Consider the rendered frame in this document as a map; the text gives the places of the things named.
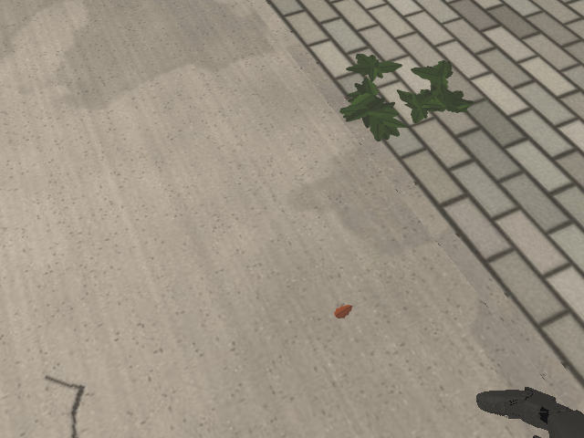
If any right robot hand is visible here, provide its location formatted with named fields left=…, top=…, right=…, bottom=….
left=476, top=387, right=584, bottom=438

